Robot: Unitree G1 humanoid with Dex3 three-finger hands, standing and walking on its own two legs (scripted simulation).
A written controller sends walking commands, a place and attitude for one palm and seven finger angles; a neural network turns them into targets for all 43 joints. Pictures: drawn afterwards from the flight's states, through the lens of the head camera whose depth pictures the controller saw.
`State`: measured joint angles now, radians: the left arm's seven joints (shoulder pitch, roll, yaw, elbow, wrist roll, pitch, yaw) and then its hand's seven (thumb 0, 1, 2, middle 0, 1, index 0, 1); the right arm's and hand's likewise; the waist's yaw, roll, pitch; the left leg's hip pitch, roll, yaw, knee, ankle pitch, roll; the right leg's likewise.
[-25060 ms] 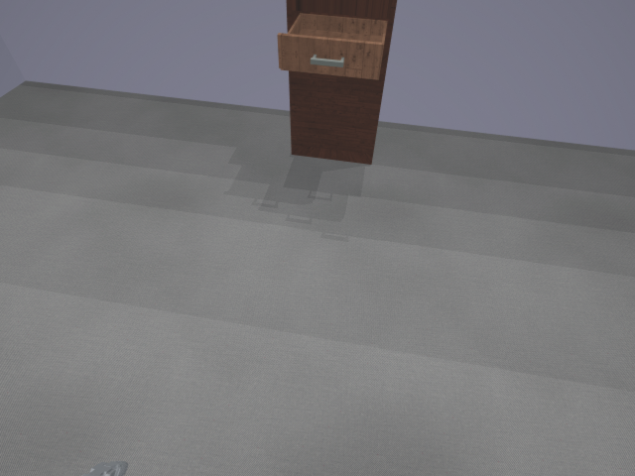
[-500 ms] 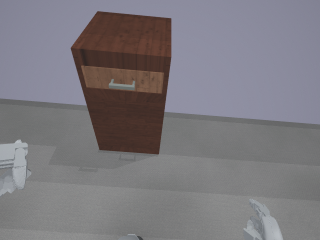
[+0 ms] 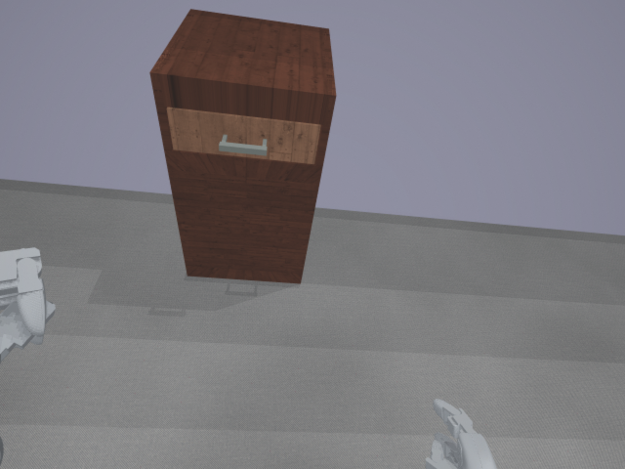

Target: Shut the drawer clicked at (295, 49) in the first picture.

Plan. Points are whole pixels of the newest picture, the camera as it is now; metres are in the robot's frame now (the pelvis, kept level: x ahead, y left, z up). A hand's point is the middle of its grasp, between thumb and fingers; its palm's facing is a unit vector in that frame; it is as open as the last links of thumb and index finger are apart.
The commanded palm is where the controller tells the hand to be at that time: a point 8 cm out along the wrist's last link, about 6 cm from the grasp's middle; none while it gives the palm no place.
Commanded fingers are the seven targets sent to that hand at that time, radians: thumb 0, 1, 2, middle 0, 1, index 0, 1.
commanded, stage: stop stepping back and stand still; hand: left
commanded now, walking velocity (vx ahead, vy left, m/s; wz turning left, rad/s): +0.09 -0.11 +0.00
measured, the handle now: (244, 144) +0.88 +0.19 -0.11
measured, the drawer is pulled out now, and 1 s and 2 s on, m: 0.00 0.00 0.00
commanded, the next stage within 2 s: let the arm hang, fingers relaxed in 0.40 s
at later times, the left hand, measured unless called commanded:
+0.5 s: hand (76, 320) +0.20 +0.22 +0.18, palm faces +0.36 -0.82 -0.45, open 3.3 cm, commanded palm none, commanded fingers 0.00 0.90 0.90 -1.36 -1.56 -1.36 -1.56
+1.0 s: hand out of the picture -0.06 +0.19 -0.16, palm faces +0.04 -0.97 -0.24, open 4.5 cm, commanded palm none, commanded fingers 0.00 0.90 0.90 -0.36 -0.47 -0.36 -0.47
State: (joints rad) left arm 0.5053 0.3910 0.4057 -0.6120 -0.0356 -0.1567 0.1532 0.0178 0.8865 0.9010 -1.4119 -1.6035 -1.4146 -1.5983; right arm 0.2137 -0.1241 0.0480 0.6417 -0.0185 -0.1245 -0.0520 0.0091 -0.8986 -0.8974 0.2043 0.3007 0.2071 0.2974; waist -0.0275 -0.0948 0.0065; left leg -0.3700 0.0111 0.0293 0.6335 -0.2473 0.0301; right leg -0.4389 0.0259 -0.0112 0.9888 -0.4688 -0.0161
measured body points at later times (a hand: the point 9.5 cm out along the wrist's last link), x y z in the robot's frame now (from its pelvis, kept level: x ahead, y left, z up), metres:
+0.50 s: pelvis +0.01 -0.01 +0.01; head +0.00 +0.00 +0.46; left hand +0.17 +0.26 +0.20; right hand +0.16 -0.25 -0.07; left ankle +0.06 +0.11 -0.72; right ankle +0.00 -0.12 -0.72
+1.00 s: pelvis +0.01 -0.01 +0.02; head +0.03 +0.00 +0.46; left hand -0.06 +0.24 -0.14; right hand +0.01 -0.24 -0.14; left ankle +0.06 +0.11 -0.72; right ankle +0.00 -0.12 -0.72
